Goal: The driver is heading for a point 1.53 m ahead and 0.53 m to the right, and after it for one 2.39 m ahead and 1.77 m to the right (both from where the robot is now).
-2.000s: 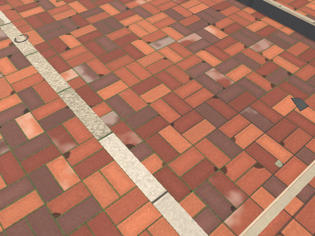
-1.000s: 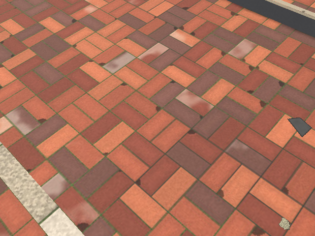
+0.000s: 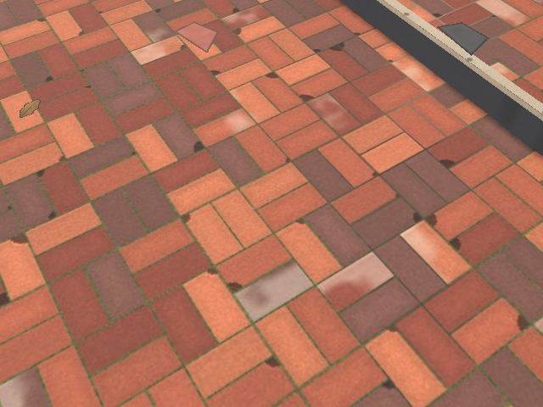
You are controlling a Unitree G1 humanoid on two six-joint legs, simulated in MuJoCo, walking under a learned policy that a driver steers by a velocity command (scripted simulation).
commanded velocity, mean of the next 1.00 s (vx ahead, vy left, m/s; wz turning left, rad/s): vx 0.03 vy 0.00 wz -0.70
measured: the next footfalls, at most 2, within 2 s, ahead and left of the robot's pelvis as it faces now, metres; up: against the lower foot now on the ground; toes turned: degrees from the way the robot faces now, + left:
right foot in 0.16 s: +0.16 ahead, -0.13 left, +0.00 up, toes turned -12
left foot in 0.60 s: +0.26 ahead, +0.05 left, +0.00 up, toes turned -43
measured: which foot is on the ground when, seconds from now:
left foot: down 0.00-0.16, up 0.18-0.58, down 0.60-0.96, up 0.98-1.00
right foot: up 0.00-0.14, down 0.16-0.60, up 0.62-0.94, down 0.96-1.00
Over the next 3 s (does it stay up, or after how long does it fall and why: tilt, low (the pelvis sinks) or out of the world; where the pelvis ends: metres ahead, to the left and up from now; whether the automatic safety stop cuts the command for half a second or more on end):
stays up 0.68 -0.33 -0.04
